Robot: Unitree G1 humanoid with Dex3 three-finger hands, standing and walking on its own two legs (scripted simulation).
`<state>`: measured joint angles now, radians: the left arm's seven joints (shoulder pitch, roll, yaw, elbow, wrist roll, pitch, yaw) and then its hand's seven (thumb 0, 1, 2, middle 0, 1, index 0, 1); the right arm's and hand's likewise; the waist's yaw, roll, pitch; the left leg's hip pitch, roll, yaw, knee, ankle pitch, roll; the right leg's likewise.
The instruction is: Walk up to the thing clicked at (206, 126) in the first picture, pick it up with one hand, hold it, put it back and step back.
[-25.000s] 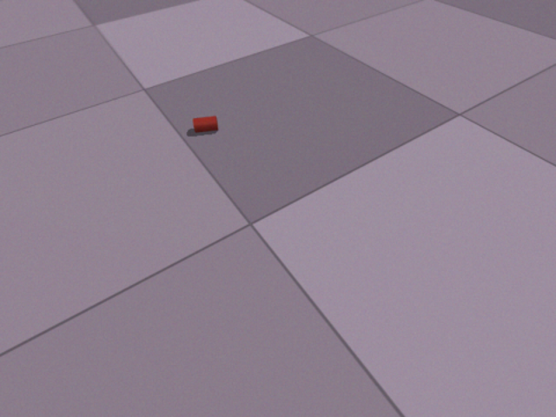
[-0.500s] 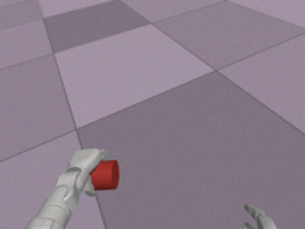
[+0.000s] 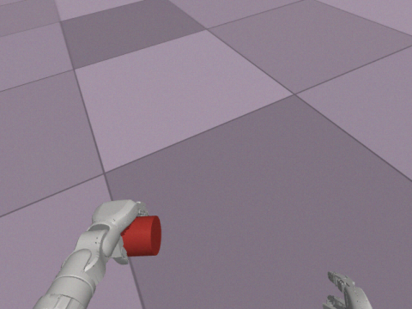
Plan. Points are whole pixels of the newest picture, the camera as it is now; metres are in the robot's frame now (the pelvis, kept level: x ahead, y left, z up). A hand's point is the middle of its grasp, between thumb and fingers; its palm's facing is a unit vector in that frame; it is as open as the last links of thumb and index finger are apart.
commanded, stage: hold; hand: left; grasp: from above
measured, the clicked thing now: (126, 236) +0.29 +0.22 -0.07
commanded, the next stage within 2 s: crouch in 0.18 s
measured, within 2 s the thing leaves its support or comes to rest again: neither
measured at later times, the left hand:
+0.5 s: hand (122, 234) +0.29 +0.23 -0.05, palm faces -0.48 -0.06 -0.88, open 11.1 cm
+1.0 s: hand (141, 246) +0.34 +0.25 -0.26, palm faces -0.42 +0.04 -0.91, open 11.1 cm
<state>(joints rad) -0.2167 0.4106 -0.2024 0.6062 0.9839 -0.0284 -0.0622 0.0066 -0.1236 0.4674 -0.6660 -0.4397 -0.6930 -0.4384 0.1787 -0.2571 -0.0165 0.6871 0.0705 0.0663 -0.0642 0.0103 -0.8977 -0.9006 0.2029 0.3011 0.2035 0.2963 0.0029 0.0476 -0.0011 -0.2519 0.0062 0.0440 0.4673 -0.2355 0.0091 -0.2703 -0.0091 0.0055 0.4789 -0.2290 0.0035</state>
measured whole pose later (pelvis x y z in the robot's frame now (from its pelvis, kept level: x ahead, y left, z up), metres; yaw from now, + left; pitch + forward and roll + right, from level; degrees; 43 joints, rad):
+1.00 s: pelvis -0.05 +0.01 -0.15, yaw +0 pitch +27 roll -2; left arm -0.64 0.48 -0.08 1.17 1.18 -0.11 0.34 0.00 -0.11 0.48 -0.61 -0.53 -0.63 -0.53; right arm 0.25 -0.28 -0.07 0.73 -0.02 0.02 -0.01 0.01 -0.89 -0.89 0.20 0.30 0.20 0.30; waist -0.13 0.02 -0.17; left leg -1.35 0.02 0.00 1.42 -0.54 0.02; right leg -1.33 -0.01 -0.03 1.37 -0.51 0.01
